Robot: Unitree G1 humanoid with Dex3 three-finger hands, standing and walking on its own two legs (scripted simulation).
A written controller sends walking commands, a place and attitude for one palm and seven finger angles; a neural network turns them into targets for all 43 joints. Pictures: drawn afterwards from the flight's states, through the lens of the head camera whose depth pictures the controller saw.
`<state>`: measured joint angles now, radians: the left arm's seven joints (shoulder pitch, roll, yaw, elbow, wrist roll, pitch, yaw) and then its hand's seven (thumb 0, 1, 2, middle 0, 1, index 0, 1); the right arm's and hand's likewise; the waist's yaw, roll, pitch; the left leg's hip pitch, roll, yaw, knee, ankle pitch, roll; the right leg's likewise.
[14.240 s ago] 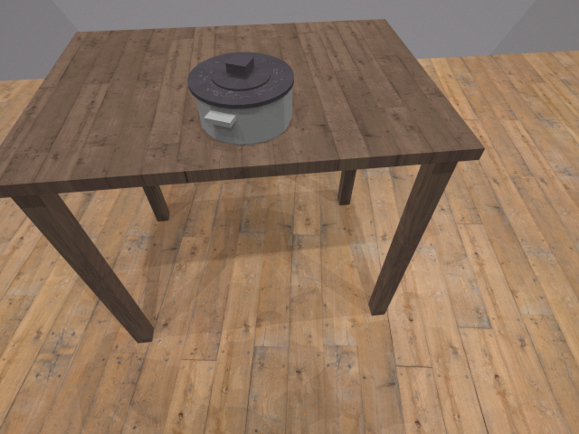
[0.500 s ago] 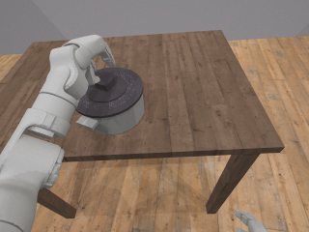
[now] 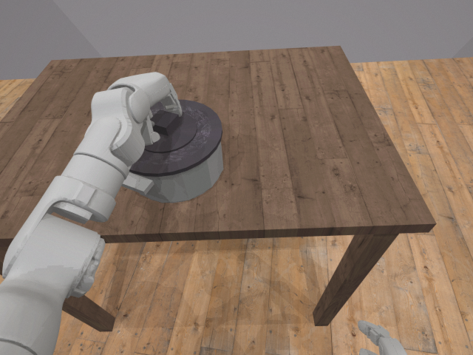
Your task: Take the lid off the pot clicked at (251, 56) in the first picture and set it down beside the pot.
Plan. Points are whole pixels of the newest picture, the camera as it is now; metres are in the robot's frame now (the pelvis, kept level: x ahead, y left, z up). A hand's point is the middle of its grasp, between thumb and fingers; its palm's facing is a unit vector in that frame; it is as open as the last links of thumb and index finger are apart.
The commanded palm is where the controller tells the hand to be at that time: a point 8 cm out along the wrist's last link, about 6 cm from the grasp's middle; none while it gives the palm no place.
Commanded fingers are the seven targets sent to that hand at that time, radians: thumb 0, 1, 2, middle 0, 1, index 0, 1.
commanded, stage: lower the open fingers around the knob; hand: left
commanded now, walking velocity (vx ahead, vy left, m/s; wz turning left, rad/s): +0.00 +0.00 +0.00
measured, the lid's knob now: (164, 122) +0.48 +0.14 +0.15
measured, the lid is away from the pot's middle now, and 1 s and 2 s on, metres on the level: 0.00 0.00 0.00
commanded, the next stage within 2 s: close the fingers and squeeze the knob in 0.92 s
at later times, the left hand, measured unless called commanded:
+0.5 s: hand (156, 119) +0.45 +0.15 +0.18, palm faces -0.33 -0.15 -0.93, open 9.7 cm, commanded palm +0.44 +0.16 +0.24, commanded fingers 0.00 -0.33 1.62 -0.88 -0.08 -0.88 -0.08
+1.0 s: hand (156, 121) +0.45 +0.15 +0.18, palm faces -0.31 -0.12 -0.94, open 9.7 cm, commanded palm +0.43 +0.15 +0.23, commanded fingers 0.00 -0.33 1.62 -0.88 -0.08 -0.88 -0.08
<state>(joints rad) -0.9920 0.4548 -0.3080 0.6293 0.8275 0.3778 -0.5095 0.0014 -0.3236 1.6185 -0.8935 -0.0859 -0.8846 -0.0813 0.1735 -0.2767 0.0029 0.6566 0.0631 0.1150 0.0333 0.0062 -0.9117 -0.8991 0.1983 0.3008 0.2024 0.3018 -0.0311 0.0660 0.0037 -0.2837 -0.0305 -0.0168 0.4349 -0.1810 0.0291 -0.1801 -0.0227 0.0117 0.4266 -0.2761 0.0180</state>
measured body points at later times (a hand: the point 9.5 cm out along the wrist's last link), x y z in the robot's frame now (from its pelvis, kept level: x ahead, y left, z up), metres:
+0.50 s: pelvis +0.00 -0.01 +0.00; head +0.02 -0.03 +0.45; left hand +0.46 +0.15 +0.23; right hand +0.12 -0.26 -0.12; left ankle +0.03 +0.10 -0.74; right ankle -0.03 -0.14 -0.74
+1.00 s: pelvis +0.00 +0.00 +0.00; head +0.02 -0.03 +0.45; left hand +0.46 +0.15 +0.23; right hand +0.13 -0.25 -0.12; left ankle +0.03 +0.10 -0.74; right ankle -0.03 -0.14 -0.74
